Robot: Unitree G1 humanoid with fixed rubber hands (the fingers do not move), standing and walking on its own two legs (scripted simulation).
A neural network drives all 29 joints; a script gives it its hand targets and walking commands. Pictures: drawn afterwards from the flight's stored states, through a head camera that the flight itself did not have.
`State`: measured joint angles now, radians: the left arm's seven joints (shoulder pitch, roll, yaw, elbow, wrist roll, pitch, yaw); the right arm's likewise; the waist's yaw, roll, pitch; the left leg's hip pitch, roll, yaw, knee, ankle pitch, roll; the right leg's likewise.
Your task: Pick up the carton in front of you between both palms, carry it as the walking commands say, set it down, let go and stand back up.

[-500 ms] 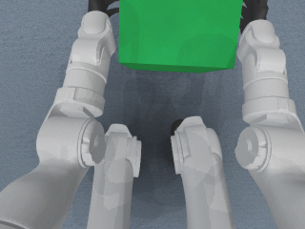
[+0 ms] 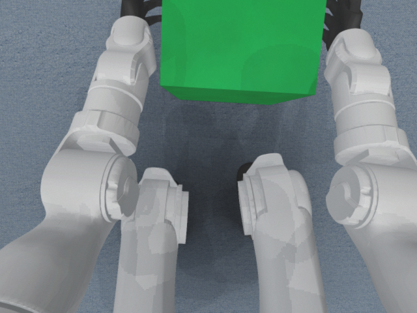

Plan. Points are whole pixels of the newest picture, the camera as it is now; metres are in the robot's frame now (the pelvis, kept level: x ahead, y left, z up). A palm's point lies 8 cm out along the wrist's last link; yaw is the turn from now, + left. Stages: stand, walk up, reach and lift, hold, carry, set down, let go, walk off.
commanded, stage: set down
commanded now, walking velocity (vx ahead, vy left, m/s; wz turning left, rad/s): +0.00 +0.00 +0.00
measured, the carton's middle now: (233, 39) +0.52 -0.09 -0.24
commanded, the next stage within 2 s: let go in 1.94 s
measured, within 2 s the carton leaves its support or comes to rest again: rests again in 0.10 s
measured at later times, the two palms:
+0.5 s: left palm (133, 21) +0.54 +0.07 -0.18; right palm (338, 35) +0.49 -0.24 -0.18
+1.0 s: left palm (115, 11) +0.55 +0.09 -0.17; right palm (371, 21) +0.50 -0.28 -0.17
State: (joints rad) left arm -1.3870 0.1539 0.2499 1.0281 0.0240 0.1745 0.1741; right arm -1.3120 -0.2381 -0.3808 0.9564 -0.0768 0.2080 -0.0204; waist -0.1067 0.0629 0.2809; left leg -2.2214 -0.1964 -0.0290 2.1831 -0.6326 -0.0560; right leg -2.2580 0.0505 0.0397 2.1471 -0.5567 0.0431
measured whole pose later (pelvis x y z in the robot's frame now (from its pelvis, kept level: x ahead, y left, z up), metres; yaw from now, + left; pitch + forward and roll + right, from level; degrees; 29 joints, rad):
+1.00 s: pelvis -0.01 -0.01 -0.01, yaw -1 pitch +35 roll +1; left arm -1.38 0.32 0.04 0.95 -0.19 0.10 0.15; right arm -1.36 -0.43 -0.18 1.06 0.24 0.03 -0.05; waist -0.08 0.02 0.37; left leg -2.21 -0.09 0.00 2.24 -0.64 -0.03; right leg -2.27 0.00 -0.01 2.19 -0.53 -0.02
